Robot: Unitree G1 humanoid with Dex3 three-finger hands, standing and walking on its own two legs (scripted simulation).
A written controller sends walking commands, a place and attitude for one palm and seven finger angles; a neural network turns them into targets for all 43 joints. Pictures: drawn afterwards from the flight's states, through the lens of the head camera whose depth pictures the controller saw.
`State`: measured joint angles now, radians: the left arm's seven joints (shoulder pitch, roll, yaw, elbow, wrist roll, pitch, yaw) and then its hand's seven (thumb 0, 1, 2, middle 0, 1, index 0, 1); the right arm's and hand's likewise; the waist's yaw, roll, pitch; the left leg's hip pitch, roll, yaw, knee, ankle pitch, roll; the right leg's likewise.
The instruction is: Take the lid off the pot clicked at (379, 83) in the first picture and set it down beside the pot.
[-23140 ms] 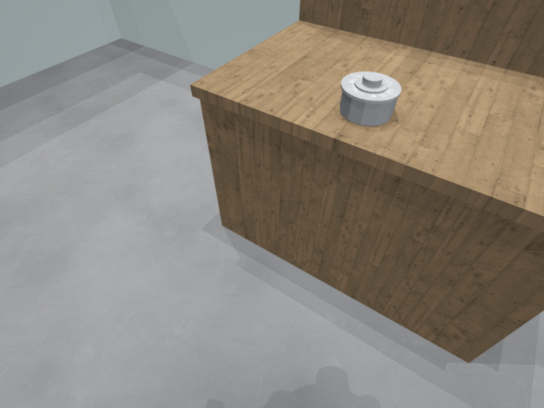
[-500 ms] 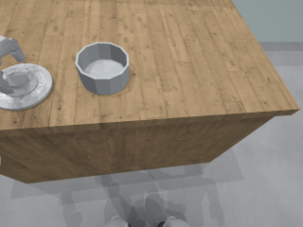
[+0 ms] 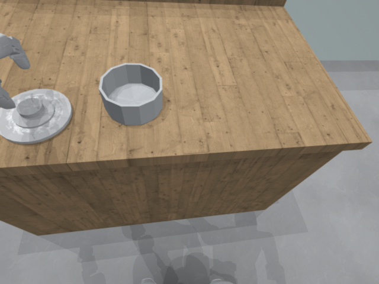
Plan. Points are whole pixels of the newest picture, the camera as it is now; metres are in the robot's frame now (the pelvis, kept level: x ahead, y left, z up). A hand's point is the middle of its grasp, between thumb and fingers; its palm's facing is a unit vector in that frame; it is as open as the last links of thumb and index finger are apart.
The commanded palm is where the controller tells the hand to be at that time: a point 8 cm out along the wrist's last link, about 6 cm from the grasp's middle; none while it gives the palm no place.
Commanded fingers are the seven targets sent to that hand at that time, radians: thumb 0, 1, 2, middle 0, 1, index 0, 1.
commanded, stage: raise the empty hand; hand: left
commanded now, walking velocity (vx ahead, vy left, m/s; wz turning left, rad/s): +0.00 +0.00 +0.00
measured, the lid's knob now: (30, 108) +0.51 +0.32 +0.03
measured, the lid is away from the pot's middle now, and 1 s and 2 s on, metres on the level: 0.23 0.23 0.23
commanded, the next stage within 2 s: draw the hand back to the body in 0.58 s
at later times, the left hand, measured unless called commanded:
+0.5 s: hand out of the picture +0.48 +0.32 +0.19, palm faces -0.34 -0.13 -0.93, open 11.0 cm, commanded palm +0.50 +0.31 +0.25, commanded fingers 0.00 -0.01 0.65 -0.35 -0.86 -0.35 -0.86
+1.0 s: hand out of the picture +0.46 +0.32 +0.18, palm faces -0.35 -0.10 -0.93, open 11.0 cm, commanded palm +0.45 +0.32 +0.24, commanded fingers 0.00 -0.01 0.65 -0.35 -0.86 -0.35 -0.86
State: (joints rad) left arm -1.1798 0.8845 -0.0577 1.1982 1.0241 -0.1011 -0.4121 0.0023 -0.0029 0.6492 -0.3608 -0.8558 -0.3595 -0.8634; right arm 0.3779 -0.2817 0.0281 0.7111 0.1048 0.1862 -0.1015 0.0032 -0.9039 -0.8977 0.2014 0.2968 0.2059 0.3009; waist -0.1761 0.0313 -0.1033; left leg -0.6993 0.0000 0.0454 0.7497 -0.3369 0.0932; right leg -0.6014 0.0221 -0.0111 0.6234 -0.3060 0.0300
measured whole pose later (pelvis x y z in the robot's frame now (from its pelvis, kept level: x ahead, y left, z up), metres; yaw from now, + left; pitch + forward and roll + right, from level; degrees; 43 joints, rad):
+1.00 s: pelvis +0.00 -0.01 +0.01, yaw +1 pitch +11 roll -3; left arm -1.07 0.87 -0.05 1.03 0.98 -0.05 -0.48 0.00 0.00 0.65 -0.36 -0.86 -0.36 -0.86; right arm 0.31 -0.29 0.02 0.67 0.11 0.23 -0.07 0.01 -0.91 -0.90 0.20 0.30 0.20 0.30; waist -0.13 0.03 -0.07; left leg -0.55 -0.02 0.04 0.64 -0.29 0.08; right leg -0.46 0.01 -0.02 0.54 -0.28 0.02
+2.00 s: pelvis +0.01 -0.08 +0.03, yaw +2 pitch -3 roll +0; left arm -0.20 0.43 0.37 0.19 -0.09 -0.03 0.07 0.01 0.61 0.82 -0.25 -0.47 -0.25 -0.48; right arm 0.15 -0.26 0.05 0.67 0.05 -0.02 -0.07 0.01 -0.91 -0.90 0.20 0.30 0.20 0.30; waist 0.03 0.05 0.02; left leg -0.12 0.03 0.02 0.38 -0.21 -0.01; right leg -0.07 0.06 -0.02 0.35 -0.23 -0.06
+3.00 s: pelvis +0.00 -0.04 +0.03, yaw +2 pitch -7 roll -1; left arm 0.47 0.33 0.30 -0.48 -0.09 -0.09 0.08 0.02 0.89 0.90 -0.21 -0.30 -0.21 -0.30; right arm 0.16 -0.20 0.05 0.66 0.00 -0.11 -0.06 0.01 -0.90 -0.90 0.20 0.30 0.20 0.30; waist 0.07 0.05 0.04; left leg -0.06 -0.01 0.02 0.38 -0.20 0.03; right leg 0.01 0.02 -0.02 0.31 -0.20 -0.02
